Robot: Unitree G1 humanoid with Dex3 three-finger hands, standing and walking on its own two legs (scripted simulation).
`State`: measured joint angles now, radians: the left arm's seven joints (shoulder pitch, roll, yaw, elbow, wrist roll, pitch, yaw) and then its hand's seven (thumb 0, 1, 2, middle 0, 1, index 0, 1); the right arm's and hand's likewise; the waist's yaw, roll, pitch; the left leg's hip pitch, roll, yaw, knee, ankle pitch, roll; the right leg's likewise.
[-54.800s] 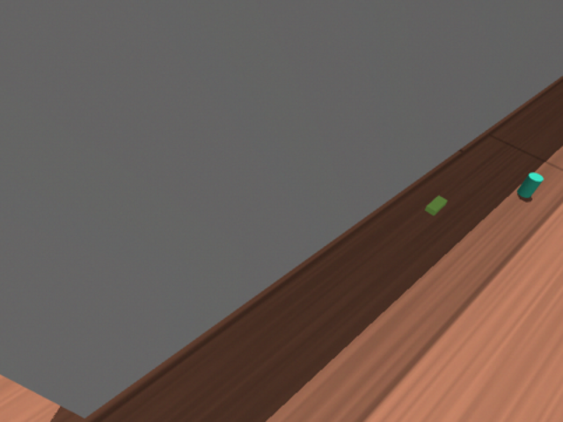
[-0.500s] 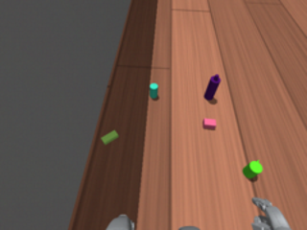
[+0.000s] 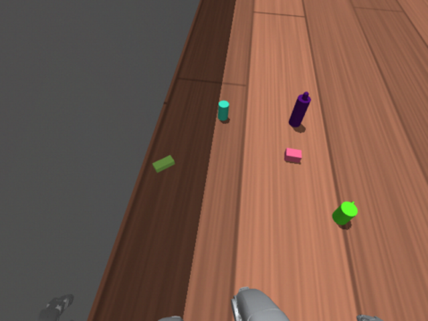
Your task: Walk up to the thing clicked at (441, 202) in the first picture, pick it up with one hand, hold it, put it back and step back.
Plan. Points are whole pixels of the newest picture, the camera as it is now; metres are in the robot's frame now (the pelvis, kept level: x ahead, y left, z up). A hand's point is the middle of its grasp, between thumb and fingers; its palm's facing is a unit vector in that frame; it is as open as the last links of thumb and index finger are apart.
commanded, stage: step back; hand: left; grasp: from above
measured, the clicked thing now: (163, 163) +0.95 +0.23 -0.74
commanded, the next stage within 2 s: stand in 1.32 s
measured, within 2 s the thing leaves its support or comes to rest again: neither
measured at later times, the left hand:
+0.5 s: hand out of the picture -0.07 +0.27 -0.14, palm faces +0.01 -0.91 -0.42, open 7.4 cm
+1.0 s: hand out of the picture -0.05 +0.27 -0.15, palm faces +0.04 -0.94 -0.34, open 7.4 cm
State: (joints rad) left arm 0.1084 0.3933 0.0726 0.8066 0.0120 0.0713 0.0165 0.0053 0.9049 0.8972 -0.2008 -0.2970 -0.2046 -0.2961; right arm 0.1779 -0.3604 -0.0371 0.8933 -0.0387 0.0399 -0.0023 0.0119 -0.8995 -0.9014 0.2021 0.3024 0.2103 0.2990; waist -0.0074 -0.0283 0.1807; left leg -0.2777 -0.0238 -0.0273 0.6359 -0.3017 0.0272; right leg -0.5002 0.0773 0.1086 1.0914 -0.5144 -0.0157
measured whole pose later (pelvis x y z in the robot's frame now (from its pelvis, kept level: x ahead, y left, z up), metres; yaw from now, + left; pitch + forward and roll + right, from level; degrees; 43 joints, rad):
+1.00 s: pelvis -0.11 +0.00 +0.01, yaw +1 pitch -2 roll +0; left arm 0.17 0.37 0.05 1.03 0.01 -0.01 -0.02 0.01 0.90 0.90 -0.20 -0.30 -0.20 -0.30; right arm 0.19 -0.36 -0.05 1.04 -0.03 -0.02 0.01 0.01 -0.90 -0.90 0.20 0.30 0.21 0.30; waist 0.02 -0.02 0.05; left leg -0.25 -0.02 -0.02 0.57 -0.28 0.01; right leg -0.21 -0.03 -0.01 0.58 -0.35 -0.01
